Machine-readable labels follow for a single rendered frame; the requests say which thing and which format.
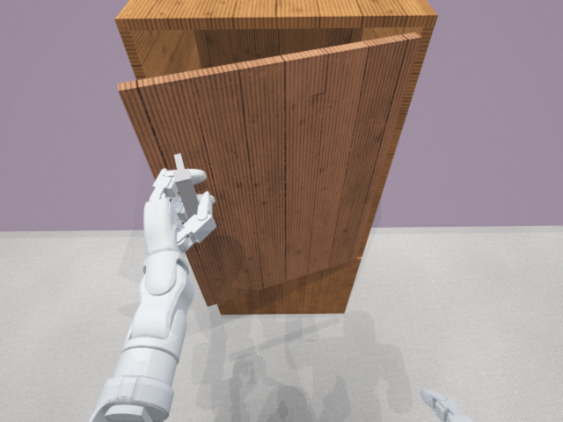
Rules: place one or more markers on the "right robot hand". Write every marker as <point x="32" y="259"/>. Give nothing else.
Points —
<point x="446" y="409"/>

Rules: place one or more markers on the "handle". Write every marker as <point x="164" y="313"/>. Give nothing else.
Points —
<point x="185" y="186"/>

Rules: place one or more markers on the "cupboard door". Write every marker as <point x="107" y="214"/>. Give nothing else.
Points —
<point x="293" y="147"/>

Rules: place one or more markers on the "left robot hand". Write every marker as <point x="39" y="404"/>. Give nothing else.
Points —
<point x="162" y="219"/>

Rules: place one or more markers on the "left robot forearm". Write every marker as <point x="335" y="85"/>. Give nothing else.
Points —
<point x="141" y="387"/>

